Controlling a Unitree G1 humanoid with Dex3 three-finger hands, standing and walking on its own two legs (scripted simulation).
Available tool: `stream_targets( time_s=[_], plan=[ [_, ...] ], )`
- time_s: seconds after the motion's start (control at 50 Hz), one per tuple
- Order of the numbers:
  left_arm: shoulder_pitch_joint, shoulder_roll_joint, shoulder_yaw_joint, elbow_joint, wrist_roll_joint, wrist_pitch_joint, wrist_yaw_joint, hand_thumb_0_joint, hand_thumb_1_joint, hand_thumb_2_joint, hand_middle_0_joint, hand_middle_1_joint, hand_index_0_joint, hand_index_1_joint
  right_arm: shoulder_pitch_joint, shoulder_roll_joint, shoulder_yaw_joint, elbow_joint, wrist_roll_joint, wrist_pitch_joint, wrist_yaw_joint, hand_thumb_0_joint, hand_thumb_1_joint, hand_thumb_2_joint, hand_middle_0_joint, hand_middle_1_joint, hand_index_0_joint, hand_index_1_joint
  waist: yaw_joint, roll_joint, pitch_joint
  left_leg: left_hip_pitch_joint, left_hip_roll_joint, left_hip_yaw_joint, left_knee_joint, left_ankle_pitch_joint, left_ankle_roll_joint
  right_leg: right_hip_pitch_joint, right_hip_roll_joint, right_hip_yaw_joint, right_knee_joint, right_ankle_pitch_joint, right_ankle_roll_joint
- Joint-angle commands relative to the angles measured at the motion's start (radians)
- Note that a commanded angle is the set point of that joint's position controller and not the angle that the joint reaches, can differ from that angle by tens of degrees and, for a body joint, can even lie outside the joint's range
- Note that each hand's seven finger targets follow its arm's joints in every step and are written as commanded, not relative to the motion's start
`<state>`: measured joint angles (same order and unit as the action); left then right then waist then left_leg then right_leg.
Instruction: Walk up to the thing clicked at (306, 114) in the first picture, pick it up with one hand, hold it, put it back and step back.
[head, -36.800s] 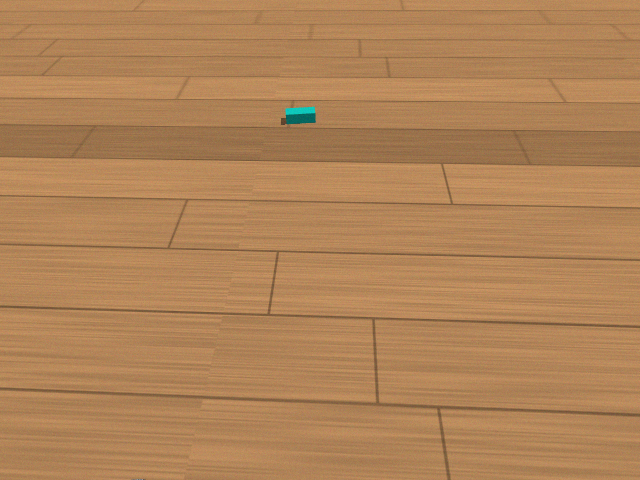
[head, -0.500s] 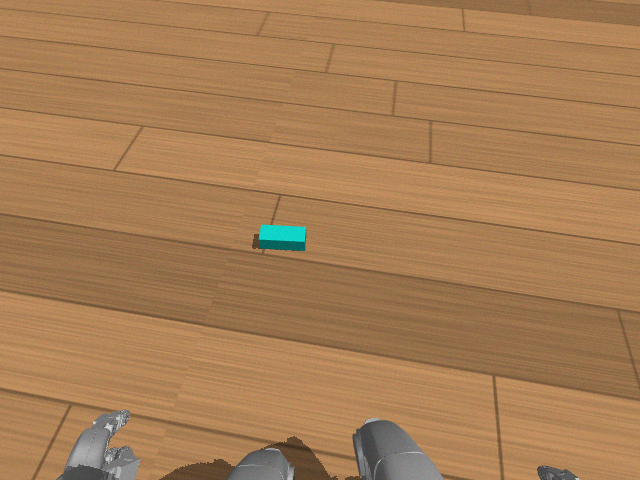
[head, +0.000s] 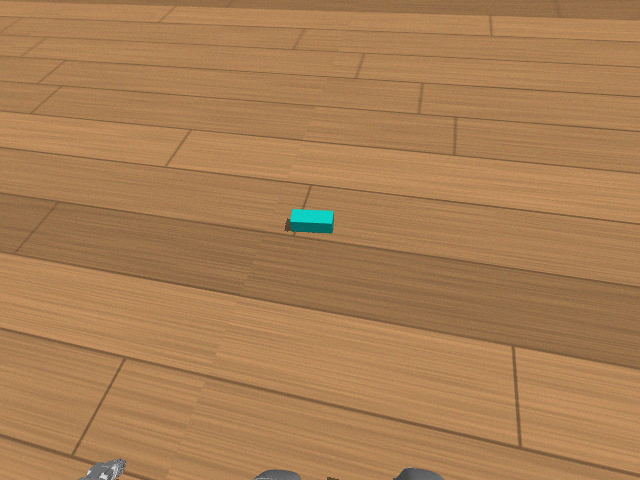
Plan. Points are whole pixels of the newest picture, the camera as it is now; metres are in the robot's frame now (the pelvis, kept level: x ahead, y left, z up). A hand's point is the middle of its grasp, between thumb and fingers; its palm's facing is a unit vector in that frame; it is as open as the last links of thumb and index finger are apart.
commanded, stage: step back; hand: left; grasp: from above
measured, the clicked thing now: (312, 221) +1.08 +0.16 -0.73
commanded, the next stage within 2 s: stand in 0.88 s
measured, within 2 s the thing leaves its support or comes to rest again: neither
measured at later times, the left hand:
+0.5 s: hand out of the picture +0.03 +0.28 -0.14, palm faces +0.04 -0.93 -0.36, open 7.4 cm
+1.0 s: hand (154, 454) +0.15 +0.27 -0.13, palm faces -0.02 -0.94 -0.35, open 7.3 cm
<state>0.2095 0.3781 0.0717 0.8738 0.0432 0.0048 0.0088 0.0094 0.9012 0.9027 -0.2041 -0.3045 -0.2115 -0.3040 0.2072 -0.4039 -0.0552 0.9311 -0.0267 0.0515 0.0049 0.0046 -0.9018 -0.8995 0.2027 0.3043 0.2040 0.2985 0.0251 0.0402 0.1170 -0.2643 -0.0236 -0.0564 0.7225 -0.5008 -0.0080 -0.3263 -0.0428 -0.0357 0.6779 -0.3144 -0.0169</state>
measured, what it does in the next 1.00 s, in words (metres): steps on the spot: left foot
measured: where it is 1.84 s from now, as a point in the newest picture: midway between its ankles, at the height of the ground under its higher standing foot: outside the picture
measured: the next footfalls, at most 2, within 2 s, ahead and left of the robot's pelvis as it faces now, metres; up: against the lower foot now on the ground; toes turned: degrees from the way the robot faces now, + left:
left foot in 0.02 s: +0.05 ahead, +0.14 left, +0.00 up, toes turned +0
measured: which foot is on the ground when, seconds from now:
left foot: up 0.00-0.00, down 0.02-1.00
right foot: down 0.00-1.00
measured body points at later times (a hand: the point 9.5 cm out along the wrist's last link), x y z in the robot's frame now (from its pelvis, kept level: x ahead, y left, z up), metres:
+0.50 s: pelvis -0.02 +0.02 +0.01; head -0.01 +0.02 +0.46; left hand +0.03 +0.33 -0.12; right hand +0.06 -0.30 -0.12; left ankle +0.01 +0.14 -0.72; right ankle +0.01 -0.12 -0.72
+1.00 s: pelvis +0.03 +0.02 +0.02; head +0.04 +0.02 +0.47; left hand +0.15 +0.32 -0.10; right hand +0.12 -0.27 -0.12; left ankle +0.01 +0.14 -0.72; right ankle +0.03 -0.11 -0.72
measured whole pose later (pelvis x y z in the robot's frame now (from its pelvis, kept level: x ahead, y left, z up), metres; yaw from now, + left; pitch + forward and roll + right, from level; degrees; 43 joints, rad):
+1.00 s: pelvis +0.03 +0.02 +0.02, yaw -1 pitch -3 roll +0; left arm 0.04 0.35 0.01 1.07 -0.01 -0.03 0.00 0.01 0.91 0.90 -0.20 -0.30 -0.21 -0.30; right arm 0.09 -0.33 -0.02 1.08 -0.01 -0.03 0.01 0.00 -0.90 -0.90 0.20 0.30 0.21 0.30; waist -0.01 0.01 0.08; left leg -0.12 0.01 0.02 0.45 -0.28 0.00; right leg -0.17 -0.02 0.01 0.47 -0.25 0.01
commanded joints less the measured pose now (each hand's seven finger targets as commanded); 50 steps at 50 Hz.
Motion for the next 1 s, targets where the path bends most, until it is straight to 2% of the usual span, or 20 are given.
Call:
stream_targets(
  time_s=[0.0,0.02,0.04,0.06,0.1,0.18,0.22,0.24,0.34,0.42,0.44,0.48,0.5,0.58,0.64,0.68,0.72,0.8,0.88,0.98],
  plan=[
    [0.006,0.194,0.035,-0.06,-0.007,-0.006,0.003,0.0,0.9,0.9,-0.2,-0.3,-0.2,-0.3,0.048,-0.183,-0.071,-0.022,-0.018,-0.067,-0.01,0.0,-0.9,-0.9,0.2,0.3,0.2,0.3,-0.024,-0.056,-0.154,0.29,0.085,-0.13,-0.406,0.09,0.063,-0.119,-0.114,0.176,-0.058,-0.064,-0.067],
    [-0.038,0.149,0.021,-0.062,-0.027,-0.01,-0.001,0.0,0.9,0.9,-0.2,-0.3,-0.2,-0.3,-0.019,-0.267,-0.073,-0.042,-0.019,-0.071,-0.009,0.0,-0.9,-0.9,0.2,0.3,0.2,0.3,-0.028,0.156,-0.111,0.172,0.308,-0.476,-0.508,-0.239,0.171,-0.238,0.034,0.027,0.063,-0.196,0.002],
    [-0.109,0.244,0.053,-0.043,-0.018,-0.013,0.005,0.0,0.9,0.9,-0.2,-0.3,-0.2,-0.3,-0.06,-0.307,-0.079,-0.052,-0.007,-0.073,-0.003,0.0,-0.9,-0.9,0.2,0.3,0.2,0.3,-0.053,0.101,-0.028,-0.095,0.379,-0.515,-0.543,-0.351,0.259,-0.109,-0.006,0.087,0.181,-0.268,0.005],
    [-0.073,0.232,0.047,-0.029,-0.025,-0.017,-0.006,0.0,0.9,0.9,-0.2,-0.3,-0.2,-0.3,-0.119,-0.245,-0.06,-0.062,-0.01,-0.083,-0.003,0.0,-0.9,-0.9,0.2,0.3,0.2,0.3,-0.005,0.026,-0.009,-0.099,0.322,-0.394,-0.503,-0.257,0.23,-0.059,-0.007,0.103,0.182,-0.21,0.0],
    [-0.035,0.193,0.04,0.0,-0.033,-0.028,-0.018,0.0,0.9,0.9,-0.2,-0.3,-0.2,-0.3,-0.12,-0.202,-0.04,-0.052,-0.015,-0.09,-0.006,0.0,-0.9,-0.9,0.2,0.3,0.2,0.3,0.003,0.07,-0.023,-0.051,0.231,-0.242,-0.446,-0.085,0.164,-0.03,0.003,0.067,0.069,-0.121,-0.004],
    [0.028,0.189,0.047,0.064,-0.013,-0.05,-0.007,0.0,0.9,0.9,-0.2,-0.3,-0.2,-0.3,-0.112,-0.163,-0.031,-0.043,-0.001,-0.062,0.006,0.0,-0.9,-0.9,0.2,0.3,0.2,0.3,0.021,0.058,-0.061,-0.187,0.143,-0.109,-0.3,-0.094,0.083,0.285,0.062,0.029,-0.257,-0.01,-0.014],
    [0.052,0.286,0.063,0.068,-0.004,-0.058,-0.003,0.0,0.9,0.9,-0.2,-0.3,-0.2,-0.3,-0.098,-0.134,-0.026,-0.042,0.001,-0.054,0.003,0.0,-0.9,-0.9,0.2,0.3,0.2,0.3,0.033,-0.128,-0.022,-0.262,0.008,-0.038,-0.046,-0.125,0.03,0.155,-0.202,0.478,-0.455,-0.525,-0.121],
    [0.0,0.312,0.069,0.053,-0.001,-0.061,-0.003,0.0,0.9,0.9,-0.2,-0.3,-0.2,-0.3,-0.079,-0.159,-0.038,-0.026,-0.003,-0.052,0.001,0.0,-0.9,-0.9,0.2,0.3,0.2,0.3,0.018,-0.155,0.011,-0.226,0.002,-0.034,0.118,-0.063,0.018,0.06,-0.303,0.579,-0.525,-0.635,-0.184],
    [-0.053,0.273,0.065,0.044,-0.001,-0.071,-0.001,0.0,0.9,0.9,-0.2,-0.3,-0.2,-0.3,-0.004,-0.15,-0.042,0.003,-0.003,-0.074,0.012,0.0,-0.9,-0.9,0.2,0.3,0.2,0.3,-0.003,-0.165,-0.063,-0.122,0.061,-0.011,0.022,0.021,0.012,0.073,-0.237,0.358,-0.437,-0.31,-0.164],
    [-0.1,0.229,0.035,0.036,-0.011,-0.048,-0.01,0.0,0.9,0.9,-0.2,-0.3,-0.2,-0.3,0.045,-0.137,-0.056,0.04,-0.013,-0.078,0.014,0.0,-0.9,-0.9,0.2,0.3,0.2,0.3,-0.047,-0.156,-0.08,0.13,0.007,0.068,-0.218,0.167,0.022,-0.086,-0.129,0.18,-0.313,-0.242,-0.094],
    [-0.081,0.202,0.023,0.033,-0.011,-0.043,-0.012,0.0,0.9,0.9,-0.2,-0.3,-0.2,-0.3,0.046,-0.152,-0.062,0.039,-0.021,-0.081,0.007,0.0,-0.9,-0.9,0.2,0.3,0.2,0.3,-0.054,-0.093,-0.089,0.186,0.038,0.014,-0.287,0.14,0.032,-0.141,-0.099,0.144,-0.236,-0.232,-0.077],
    [-0.095,0.167,0.013,0.043,-0.033,-0.035,-0.012,0.0,0.9,0.9,-0.2,-0.3,-0.2,-0.3,-0.014,-0.253,-0.072,0.014,-0.024,-0.091,0.0,0.0,-0.9,-0.9,0.2,0.3,0.2,0.3,-0.05,0.122,-0.061,0.031,0.329,-0.426,-0.527,-0.293,0.168,-0.159,0.043,0.031,0.058,-0.203,-0.003],
    [-0.083,0.205,0.026,0.048,-0.027,-0.035,-0.01,0.0,0.9,0.9,-0.2,-0.3,-0.2,-0.3,-0.05,-0.259,-0.073,-0.001,-0.023,-0.094,-0.001,0.0,-0.9,-0.9,0.2,0.3,0.2,0.3,-0.047,0.071,-0.03,-0.022,0.347,-0.426,-0.522,-0.24,0.214,-0.117,0.022,0.1,0.14,-0.2,-0.002],
    [-0.026,0.175,0.014,0.086,-0.039,-0.058,-0.006,0.0,0.9,0.9,-0.2,-0.3,-0.2,-0.3,-0.099,-0.209,-0.054,0.004,-0.017,-0.101,-0.006,0.0,-0.9,-0.9,0.2,0.3,0.2,0.3,-0.009,0.14,-0.095,0.102,0.264,-0.179,-0.349,0.342,0.173,-0.041,0.0,0.059,-0.038,-0.125,-0.003],
    [-0.012,0.169,0.02,0.116,-0.029,-0.071,0.006,0.0,0.9,0.9,-0.2,-0.3,-0.2,-0.3,-0.093,-0.169,-0.037,0.011,0.012,-0.081,-0.008,0.0,-0.9,-0.9,0.2,0.3,0.2,0.3,0.003,0.105,-0.153,0.055,0.181,-0.036,-0.19,0.68,0.081,0.222,0.032,0.039,-0.275,0.227,-0.01],
    [-0.013,0.263,0.032,0.117,-0.029,-0.072,0.011,0.0,0.9,0.9,-0.2,-0.3,-0.2,-0.3,-0.085,-0.134,-0.028,0.003,0.028,-0.076,-0.013,0.0,-0.9,-0.9,0.2,0.3,0.2,0.3,-0.007,-0.058,-0.197,-0.036,0.094,0.008,-0.129,0.388,0.025,0.269,-0.129,0.252,-0.225,0.335,-0.088],
    [-0.089,0.263,0.023,0.096,-0.03,-0.067,0.008,0.0,0.9,0.9,-0.2,-0.3,-0.2,-0.3,-0.063,-0.137,-0.03,0.033,0.011,-0.076,-0.015,0.0,-0.9,-0.9,0.2,0.3,0.2,0.3,-0.036,-0.1,-0.169,0.023,0.088,0.019,-0.163,0.245,0.021,0.182,-0.195,0.302,-0.225,0.317,-0.133],
    [-0.136,0.197,0.002,0.103,-0.037,-0.058,0.008,0.0,0.9,0.9,-0.2,-0.3,-0.2,-0.3,-0.103,-0.163,-0.031,0.066,0.009,-0.087,-0.011,0.0,-0.9,-0.9,0.2,0.3,0.2,0.3,-0.02,-0.067,-0.143,0.073,0.159,-0.04,-0.282,0.446,0.07,0.146,-0.057,0.127,-0.174,0.33,-0.037],
    [-0.153,0.177,-0.014,0.135,-0.048,-0.048,0.003,0.0,0.9,0.9,-0.2,-0.3,-0.2,-0.3,-0.106,-0.171,-0.014,0.092,0.021,-0.098,-0.016,0.0,-0.9,-0.9,0.2,0.3,0.2,0.3,-0.022,-0.075,-0.154,0.106,0.173,-0.054,-0.332,0.676,0.056,0.235,-0.068,0.122,-0.196,0.457,-0.014],
    [-0.174,0.178,-0.022,0.159,-0.047,-0.042,0.005,0.0,0.9,0.9,-0.2,-0.3,-0.2,-0.3,-0.152,-0.156,-0.002,0.11,0.027,-0.097,-0.017,0.0,-0.9,-0.9,0.2,0.3,0.2,0.3,-0.021,-0.038,-0.204,0.19,0.161,-0.023,-0.354,0.723,0.034,0.289,-0.08,0.116,-0.266,0.519,-0.007]
  ],
)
